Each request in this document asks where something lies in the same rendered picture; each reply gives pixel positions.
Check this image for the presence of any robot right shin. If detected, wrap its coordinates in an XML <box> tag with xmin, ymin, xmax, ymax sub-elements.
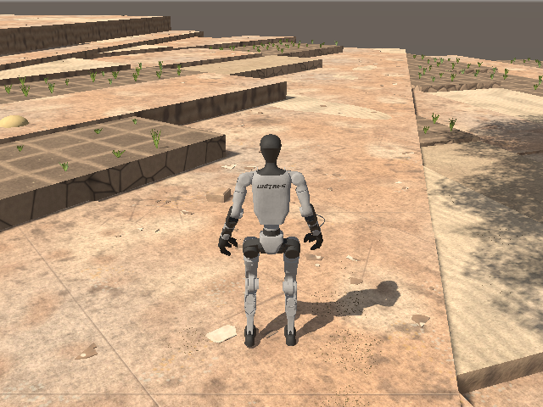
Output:
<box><xmin>285</xmin><ymin>281</ymin><xmax>297</xmax><ymax>335</ymax></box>

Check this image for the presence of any robot left upper arm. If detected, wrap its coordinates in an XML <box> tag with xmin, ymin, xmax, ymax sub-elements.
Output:
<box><xmin>230</xmin><ymin>171</ymin><xmax>254</xmax><ymax>219</ymax></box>

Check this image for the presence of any robot right hand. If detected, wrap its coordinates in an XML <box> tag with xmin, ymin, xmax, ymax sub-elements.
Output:
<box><xmin>304</xmin><ymin>233</ymin><xmax>323</xmax><ymax>250</ymax></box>

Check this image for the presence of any robot right upper arm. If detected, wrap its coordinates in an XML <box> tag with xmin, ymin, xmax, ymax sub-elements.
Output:
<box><xmin>288</xmin><ymin>170</ymin><xmax>313</xmax><ymax>217</ymax></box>

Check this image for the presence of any humanoid robot head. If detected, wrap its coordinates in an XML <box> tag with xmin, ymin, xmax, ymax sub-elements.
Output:
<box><xmin>256</xmin><ymin>134</ymin><xmax>286</xmax><ymax>176</ymax></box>

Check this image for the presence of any right robot forearm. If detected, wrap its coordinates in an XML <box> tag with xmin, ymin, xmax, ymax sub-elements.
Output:
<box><xmin>305</xmin><ymin>204</ymin><xmax>321</xmax><ymax>236</ymax></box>

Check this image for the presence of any left robot forearm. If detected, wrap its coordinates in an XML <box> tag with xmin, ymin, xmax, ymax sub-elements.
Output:
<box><xmin>221</xmin><ymin>206</ymin><xmax>238</xmax><ymax>240</ymax></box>

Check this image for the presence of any robot left hand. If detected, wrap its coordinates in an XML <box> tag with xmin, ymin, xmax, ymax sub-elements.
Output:
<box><xmin>218</xmin><ymin>236</ymin><xmax>238</xmax><ymax>256</ymax></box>

